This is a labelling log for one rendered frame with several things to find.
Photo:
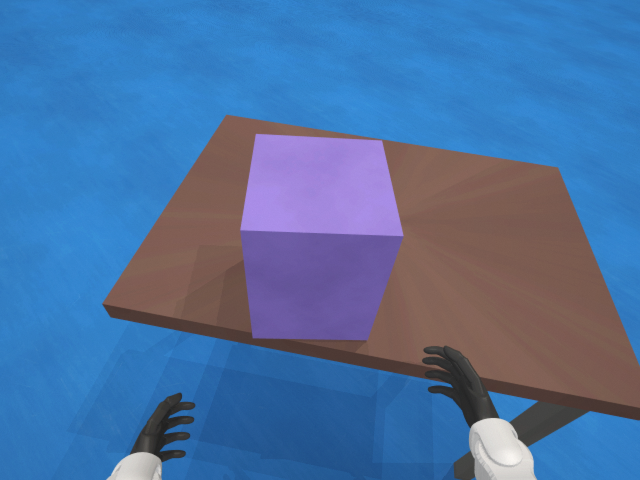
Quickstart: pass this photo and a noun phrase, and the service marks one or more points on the carton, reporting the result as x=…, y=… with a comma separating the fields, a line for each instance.
x=320, y=234

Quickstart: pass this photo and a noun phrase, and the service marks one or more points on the right robot forearm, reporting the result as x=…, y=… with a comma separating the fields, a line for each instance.
x=498, y=453

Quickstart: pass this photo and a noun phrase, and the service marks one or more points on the table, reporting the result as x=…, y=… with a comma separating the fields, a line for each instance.
x=494, y=263

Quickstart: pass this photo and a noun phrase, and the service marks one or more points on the right robot hand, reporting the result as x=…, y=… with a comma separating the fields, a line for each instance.
x=468, y=391

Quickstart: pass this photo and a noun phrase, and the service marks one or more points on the left robot hand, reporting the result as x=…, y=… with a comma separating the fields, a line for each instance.
x=152, y=438

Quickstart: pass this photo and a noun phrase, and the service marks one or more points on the left robot forearm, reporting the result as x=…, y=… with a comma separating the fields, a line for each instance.
x=138, y=466

